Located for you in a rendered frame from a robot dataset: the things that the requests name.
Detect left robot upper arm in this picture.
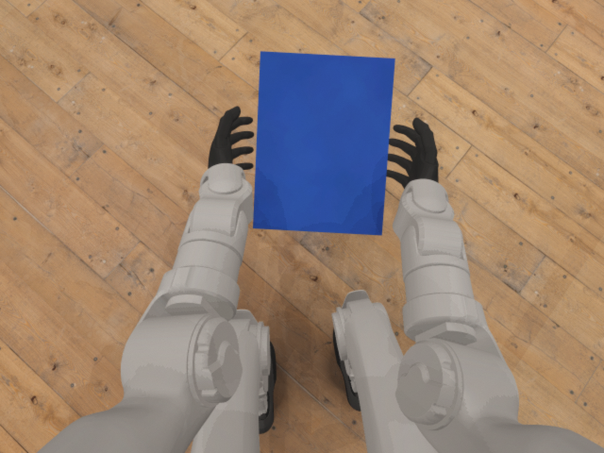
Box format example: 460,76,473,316
37,313,243,453

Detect right robot upper arm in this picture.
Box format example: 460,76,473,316
395,338,604,453

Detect carton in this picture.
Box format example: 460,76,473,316
253,51,395,235

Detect robot right thigh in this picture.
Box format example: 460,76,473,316
331,298,438,453

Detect left robot hand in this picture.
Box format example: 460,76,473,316
208,106,254,170

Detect robot left forearm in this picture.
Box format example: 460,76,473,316
121,163,254,385

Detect left robot shin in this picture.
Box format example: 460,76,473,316
232,310,268,413

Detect robot right forearm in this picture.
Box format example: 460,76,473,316
393,178,507,364

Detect right robot hand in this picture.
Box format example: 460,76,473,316
386,117,439,189

